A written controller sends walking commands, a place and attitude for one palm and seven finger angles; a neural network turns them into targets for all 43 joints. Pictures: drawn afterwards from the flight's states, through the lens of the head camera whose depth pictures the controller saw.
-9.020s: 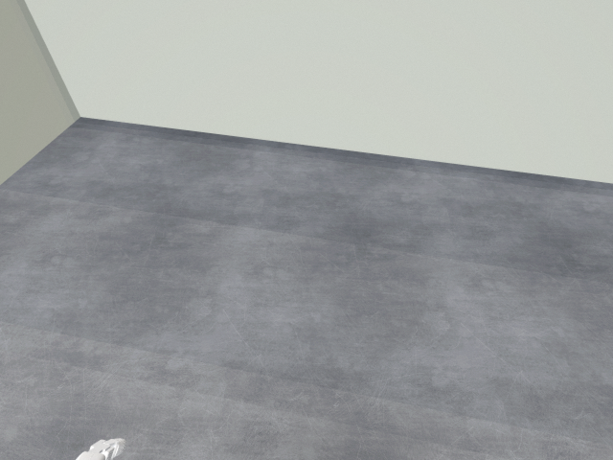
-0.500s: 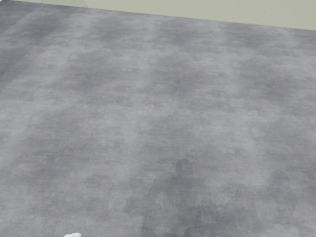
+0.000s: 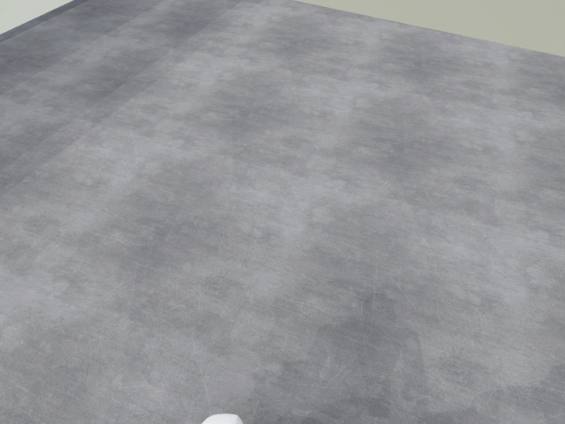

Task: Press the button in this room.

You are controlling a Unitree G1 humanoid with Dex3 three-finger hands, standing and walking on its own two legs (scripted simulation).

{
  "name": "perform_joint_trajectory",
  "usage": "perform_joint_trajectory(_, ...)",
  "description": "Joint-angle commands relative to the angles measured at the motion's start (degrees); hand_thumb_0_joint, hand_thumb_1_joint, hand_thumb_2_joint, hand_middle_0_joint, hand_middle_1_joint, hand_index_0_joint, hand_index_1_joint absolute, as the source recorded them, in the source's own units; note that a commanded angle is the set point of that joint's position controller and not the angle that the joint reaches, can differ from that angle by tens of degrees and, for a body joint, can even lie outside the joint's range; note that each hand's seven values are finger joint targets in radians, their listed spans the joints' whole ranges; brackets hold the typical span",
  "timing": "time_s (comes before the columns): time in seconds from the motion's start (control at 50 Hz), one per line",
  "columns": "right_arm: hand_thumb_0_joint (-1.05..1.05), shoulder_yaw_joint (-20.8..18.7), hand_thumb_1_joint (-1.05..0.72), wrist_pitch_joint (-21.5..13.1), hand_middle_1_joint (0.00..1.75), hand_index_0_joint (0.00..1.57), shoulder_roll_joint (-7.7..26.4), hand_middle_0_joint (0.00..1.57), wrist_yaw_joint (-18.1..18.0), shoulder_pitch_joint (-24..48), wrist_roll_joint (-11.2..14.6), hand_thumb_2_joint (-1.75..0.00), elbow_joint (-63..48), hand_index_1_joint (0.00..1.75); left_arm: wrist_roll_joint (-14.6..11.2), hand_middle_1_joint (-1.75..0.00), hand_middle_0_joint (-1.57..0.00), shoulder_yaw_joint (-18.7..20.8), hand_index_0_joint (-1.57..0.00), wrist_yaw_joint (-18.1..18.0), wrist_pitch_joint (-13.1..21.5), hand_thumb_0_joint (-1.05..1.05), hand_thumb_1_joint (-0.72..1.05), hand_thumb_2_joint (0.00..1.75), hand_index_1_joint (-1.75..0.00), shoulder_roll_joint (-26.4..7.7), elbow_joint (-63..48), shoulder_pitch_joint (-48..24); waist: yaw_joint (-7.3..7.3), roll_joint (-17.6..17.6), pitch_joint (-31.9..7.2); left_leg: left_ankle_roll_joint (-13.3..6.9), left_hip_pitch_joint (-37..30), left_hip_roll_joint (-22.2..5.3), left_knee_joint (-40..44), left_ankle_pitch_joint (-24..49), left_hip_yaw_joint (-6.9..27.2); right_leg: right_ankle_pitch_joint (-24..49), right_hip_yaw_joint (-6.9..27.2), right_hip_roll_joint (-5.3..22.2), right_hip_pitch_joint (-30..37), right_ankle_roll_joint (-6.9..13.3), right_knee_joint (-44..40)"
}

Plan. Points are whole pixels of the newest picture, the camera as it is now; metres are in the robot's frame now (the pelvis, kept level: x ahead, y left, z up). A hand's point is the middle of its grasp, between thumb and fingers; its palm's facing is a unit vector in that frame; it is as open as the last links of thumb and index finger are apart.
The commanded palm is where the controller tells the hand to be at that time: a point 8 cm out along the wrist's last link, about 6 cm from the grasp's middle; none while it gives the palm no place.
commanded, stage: turn or walk to find it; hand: left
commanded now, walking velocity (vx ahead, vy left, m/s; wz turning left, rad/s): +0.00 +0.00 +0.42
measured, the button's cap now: out of the picture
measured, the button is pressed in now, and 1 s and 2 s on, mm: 0 0 0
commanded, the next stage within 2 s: none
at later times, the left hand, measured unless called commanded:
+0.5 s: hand out of the picture +0.06 +0.23 -0.15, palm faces +0.20 -0.94 -0.26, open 7.3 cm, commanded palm none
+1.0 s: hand out of the picture -0.09 +0.16 -0.16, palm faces +0.45 -0.85 -0.26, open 7.3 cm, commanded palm none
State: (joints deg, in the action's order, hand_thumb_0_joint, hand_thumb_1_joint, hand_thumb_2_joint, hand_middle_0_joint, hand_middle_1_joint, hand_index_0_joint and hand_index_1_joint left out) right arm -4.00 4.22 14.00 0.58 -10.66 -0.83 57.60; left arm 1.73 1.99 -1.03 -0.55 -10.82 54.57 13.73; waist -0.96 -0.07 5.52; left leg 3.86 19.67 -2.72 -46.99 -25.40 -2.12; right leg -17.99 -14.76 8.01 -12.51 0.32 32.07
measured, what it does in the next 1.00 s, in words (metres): steps on the spot, turning left: left foot, then right foot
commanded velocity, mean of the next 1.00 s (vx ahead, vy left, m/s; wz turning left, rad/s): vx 0.00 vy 0.00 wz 0.42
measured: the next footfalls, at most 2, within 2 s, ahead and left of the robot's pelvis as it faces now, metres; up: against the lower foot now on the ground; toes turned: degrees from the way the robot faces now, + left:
left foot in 0.06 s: +0.03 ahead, +0.13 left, +0.00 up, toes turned +7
right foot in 0.58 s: +0.05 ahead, -0.11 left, +0.00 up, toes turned +9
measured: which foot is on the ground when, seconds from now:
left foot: up 0.00-0.04, down 0.06-0.58, up 0.60-1.00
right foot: down 0.00-0.08, up 0.10-0.56, down 0.58-1.00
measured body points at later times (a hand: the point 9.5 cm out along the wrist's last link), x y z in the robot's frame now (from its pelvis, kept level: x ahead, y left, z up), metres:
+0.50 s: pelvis -0.02 +0.01 +0.00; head +0.01 +0.01 +0.45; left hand +0.04 +0.28 -0.13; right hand +0.08 -0.22 -0.15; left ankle -0.01 +0.13 -0.73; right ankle +0.00 -0.13 -0.70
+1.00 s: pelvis -0.04 -0.03 +0.00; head +0.00 -0.03 +0.45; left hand -0.11 +0.21 -0.14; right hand +0.11 -0.25 -0.15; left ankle -0.14 +0.10 -0.69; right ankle +0.01 -0.12 -0.74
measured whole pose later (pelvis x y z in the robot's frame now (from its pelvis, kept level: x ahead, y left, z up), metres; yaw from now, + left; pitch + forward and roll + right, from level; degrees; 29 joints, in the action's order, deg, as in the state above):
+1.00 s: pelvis -0.04 -0.03 +0.00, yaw +26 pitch -1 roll +2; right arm -4.4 4.6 14.2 0.6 -11.5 -1.0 57.9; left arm 1.7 1.9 -1.1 -0.5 -10.3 54.8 14.3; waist -1.1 -0.6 4.6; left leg 4.1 20.4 -2.8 -51.0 -25.6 -0.9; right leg -15.9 -14.7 7.4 -13.4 1.5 30.4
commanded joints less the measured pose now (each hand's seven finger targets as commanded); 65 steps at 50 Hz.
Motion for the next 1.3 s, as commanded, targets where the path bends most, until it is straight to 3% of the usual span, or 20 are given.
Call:
perform_joint_trajectory(0.0, 0.0, -0.16, -0.9, -2.72, 0.3, 0.2, 2.67, 0.2, -0.08, -1.3, 0.31, -0.9, -4.77, 0.3, -0.33, -0.3, -0.2, 3.65, -0.2, -0.72, 0.28, 0.0, 0.9, 0.9, -0.3, -12.93, -1.89, 1.33, 0.68, 10.39, -8.58, -1.28, -5.53, 1.25, 16.49, 9.09, -3.73, 27.56, 7.83, 12.15, 5.5, 4.11, -2.29)
perform_joint_trajectory(0.02, 0.0, -0.54, -0.9, -3.18, 0.3, 0.2, 4.45, 0.2, 0.0, -3.47, 0.2, -0.9, -4.19, 0.3, -0.84, -0.3, -0.2, 3.52, -0.2, -0.59, -0.07, 0.0, 0.9, 0.9, -0.3, -11.88, -2.16, 0.9, 2.22, 5.46, -9.59, -2.15, -12.33, -0.11, 23.24, 17.09, -1.83, 22.21, 5.71, 10.14, 0.86, 1.38, 3.23)
perform_joint_trajectory(0.06, 0.0, -2.46, -0.9, -3.44, 0.3, 0.2, 13.62, 0.2, -0.55, -8.07, -0.12, -0.9, -4.06, 0.3, -1.09, -0.3, -0.2, 1.62, -0.2, -0.27, -0.9, 0.0, 0.9, 0.9, -0.3, -6.09, -5.45, -1.65, 4.68, -17.29, -9.48, -12.55, -19.15, -20.01, 28.22, 44.68, 22.35, -19.61, 5.64, -1.07, -18.11, -4.78, 23.49)
perform_joint_trajectory(0.08, 0.0, -2.34, -0.9, -3.07, 0.3, 0.2, 13.62, 0.2, -0.72, -7.97, -0.45, -0.9, -3.54, 0.3, -0.86, -0.3, -0.2, 1.98, -0.2, -0.45, -1.42, 0.0, 0.9, 0.9, -0.3, -7.34, -5.87, -3.14, 4.83, -12.11, -8.68, -15.26, -14.84, -21.42, 27.99, 38.84, 20.02, -19.14, 9.95, -0.41, -16.27, -3.79, 28.96)
perform_joint_trajectory(0.2, 0.0, -0.6, -0.9, -4.14, 0.3, 0.2, 8.41, 0.2, -1.83, -0.71, -0.09, -0.9, -5.64, 0.3, -0.71, -0.3, -0.2, 2.62, -0.2, 0.44, -1.52, 0.0, 0.9, 0.9, -0.3, -7.84, -2.11, -1.86, 1.29, -7.83, -6.11, -11.06, -13.82, -10.14, 28.38, 38.72, 12.03, -3.93, 13.17, -1.56, -18.38, -5.14, 33.75)
perform_joint_trajectory(0.4, 0.0, -1.72, -0.9, -3.52, 0.3, 0.2, 8.65, 0.2, -1.49, -4.2, -0.66, -0.9, -5.66, 0.3, -1.16, -0.3, -0.2, 1.95, -0.2, -0.16, -1.31, 0.0, 0.9, 0.9, -0.3, -6.24, -5.76, -7.44, 3.43, -9.03, -7.03, -14.15, -13.76, -10.89, 27.05, 36.23, 19.44, -8.36, 13.86, -3.77, -14.65, -5.5, 19.05)
perform_joint_trajectory(0.5, 0.0, -2.2, -0.9, -3.02, 0.3, 0.2, 8.64, 0.2, -1.18, -1.47, -0.52, -0.9, -6.61, 0.3, -1.63, -0.3, -0.2, 2.02, -0.2, -0.35, -0.28, 0.0, 0.9, 0.9, -0.3, -6.42, -4.63, -1.43, 0.39, -8.83, -9.39, -11.46, -6.07, -7.33, 22.45, 34.15, 20.11, 1.22, 11.99, -6.42, 0.26, -4.24, -1.09)
perform_joint_trajectory(0.52, 0.0, -2.12, -0.9, -3.01, 0.3, 0.2, 7.69, 0.2, -1.06, -0.98, -0.16, -0.9, -6.78, 0.3, -1.5, -0.3, -0.2, 2.37, -0.2, -0.51, 0.11, 0.0, 0.9, 0.9, -0.3, -7.42, -4.13, 0.73, -0.76, -6.59, -9.84, -9.23, -1.29, -5.16, 20.06, 27.83, 18.83, 6.88, 12.47, -5.15, 6.86, -3.94, -8.09)
perform_joint_trajectory(0.56, 0.0, -1.23, -0.9, -2.86, 0.3, 0.2, 1.61, 0.2, -0.6, -1.25, 0.35, -0.9, -8.85, 0.3, -0.03, -0.3, -0.2, 4.02, -0.2, -1.16, 0.97, 0.0, 0.9, 0.9, -0.3, -15.98, -4.44, 2.71, -2.16, 17.39, -8.4, -2.05, 15.84, 7.24, -0.73, -5.38, 5.37, 9.36, 35.07, 17.78, 14.01, 4.81, -16.96)
perform_joint_trajectory(0.58, 0.0, -2.13, -0.9, -2.13, 0.3, 0.2, 4.67, 0.2, -0.71, -0.17, -0.18, -0.9, -8.8, 0.3, -0.62, -0.3, -0.2, 3.61, -0.2, -1.26, 0.49, 0.0, 0.9, 0.9, -0.3, -15.75, -5.33, 1.88, -2.21, 12.4, -7.36, -2.46, 12.99, 4.92, -11.48, -7.97, 7.56, 7.67, 34.27, 20.84, 4.28, 8.64, -18.09)
perform_joint_trajectory(0.62, 0.0, -2.65, -0.9, -0.72, 0.3, 0.2, 4.64, 0.2, -0.15, -2.44, -0.67, -0.9, -5.97, 0.3, -0.82, -0.3, -0.2, 3.32, -0.2, -1.26, 0.51, 0.0, 0.9, 0.9, -0.3, -11.97, -7.03, -5.76, 1.44, 10.01, -1.49, -2.39, 12.04, 3.08, -21.47, -0.56, 8.45, -5.64, 27.82, 14.44, -5.23, 6.36, -21.17)
perform_joint_trajectory(0.66, 0.0, -2.44, -0.9, -0.55, 0.3, 0.2, 3.96, 0.2, 0.35, -6.0, -0.82, -0.9, -3.93, 0.3, -0.9, -0.3, -0.2, 2.32, -0.2, -1.09, 0.75, 0.0, 0.9, 0.9, -0.3, -8.86, -7.55, -8.68, 3.73, 8.27, -0.69, -1.44, 11.71, 2.09, -24.6, 5.24, 6.3, 1.1, 19.29, 9.65, -5.27, 4.14, -18.72)
perform_joint_trajectory(0.72, 0.0, -2.02, -0.9, -0.77, 0.3, 0.2, 3.44, 0.2, 0.33, -6.24, -0.62, -0.9, -3.46, 0.3, -0.95, -0.3, -0.2, 2.06, -0.2, -0.99, 1.42, 0.0, 0.9, 0.9, -0.3, -8.14, -6.11, -4.17, 2.2, 9.93, -3.43, 0.03, 13.34, 1.81, -23.6, 7.51, 4.99, 10.61, 14.79, 8.42, 2.34, 4.29, -16.17)
perform_joint_trajectory(0.94, 0.0, -0.43, -0.9, -1.46, 0.3, 0.2, 2.04, 0.2, 0.13, 2.3, 0.2, -0.9, -5.22, 0.3, 0.11, -0.3, -0.2, 3.22, -0.2, -0.89, 0.86, 0.0, 0.9, 0.9, -0.3, -11.87, -2.01, 3.56, -2.04, 11.21, -5.89, -0.07, 5.67, 0.48, -1.58, -1.42, -0.54, 23.06, 13.11, 13.37, 7.54, 8.0, -11.74)
perform_joint_trajectory(1.04, 0.0, -0.28, -0.9, -2.95, 0.3, 0.2, 3.21, 0.2, -0.08, -3.19, 0.41, -0.9, -4.3, 0.3, -0.54, -0.3, -0.2, 3.59, -0.2, -0.63, 0.1, 0.0, 0.9, 0.9, -0.3, -12.3, -1.5, 1.31, 1.78, 7.45, -9.72, -1.93, -10.52, 0.98, 21.52, 12.52, -2.59, 20.56, 7.87, 11.51, 1.34, 2.92, -1.38)
perform_joint_trajectory(1.06, 0.0, -0.98, -0.9, -3.52, 0.3, 0.2, 6.51, 0.2, -0.06, -5.15, 0.23, -0.9, -3.97, 0.3, -1.07, -0.3, -0.2, 3.2, -0.2, -0.49, -0.31, 0.0, 0.9, 0.9, -0.3, -10.23, -2.12, 1.45, 2.99, -2.53, -10.86, -3.86, -17.84, -4.85, 26.96, 18.63, 5.15, 11.18, 4.76, 7.3, -6.3, -0.41, 7.93)
perform_joint_trajectory(1.08, 0.0, -2.25, -0.9, -3.72, 0.3, 0.2, 11.98, 0.2, -0.45, -6.65, -0.18, -0.9, -4.31, 0.3, -1.21, -0.3, -0.2, 2.21, -0.2, -0.18, -0.64, 0.0, 0.9, 0.9, -0.3, -6.2, -4.35, 0.63, 3.94, -19.28, -9.36, -9.9, -21.6, -18.68, 28.92, 37.64, 22.53, -15.4, 3.63, -0.07, -20.62, -4.7, 19.16)
perform_joint_trajectory(1.1, 0.0, -2.4, -0.9, -3.03, 0.3, 0.2, 13.6, 0.2, -0.79, -7.96, -0.27, -0.9, -3.53, 0.3, -0.73, -0.3, -0.2, 1.85, -0.2, -0.49, -1.39, 0.0, 0.9, 0.9, -0.3, -7.07, -5.01, -2.73, 5.21, -14.31, -8.68, -14.19, -16.53, -21.86, 28.67, 40.5, 21.69, -18.87, 9.11, -0.61, -18.78, -4.05, 25.97)
perform_joint_trajectory(1.18, 0.0, -0.63, -0.9, -3.54, 0.3, 0.2, 8.51, 0.2, -1.92, 1.14, -0.39, -0.9, -5.57, 0.3, -0.69, -0.3, -0.2, 2.59, -0.2, 0.36, -1.76, 0.0, 0.9, 0.9, -0.3, -7.8, -2.54, -2.66, 1.48, -11.12, -3.63, -12.29, -10.76, -12.44, 28.49, 35.92, 13.38, -6.86, 12.92, -0.85, -19.24, -4.59, 32.38)
perform_joint_trajectory(1.28, 0.0, -0.85, -0.9, -4.03, 0.3, 0.2, 8.52, 0.2, -1.81, -1.27, -0.06, -0.9, -5.3, 0.3, -0.89, -0.3, -0.2, 2.28, -0.2, 0.28, -1.48, 0.0, 0.9, 0.9, -0.3, -7.44, -2.28, -2.39, 1.63, -7.5, -5.82, -12.3, -14.36, -10.33, 27.83, 40.28, 12.4, -4.25, 12.95, -2.12, -18.08, -5.75, 30.06)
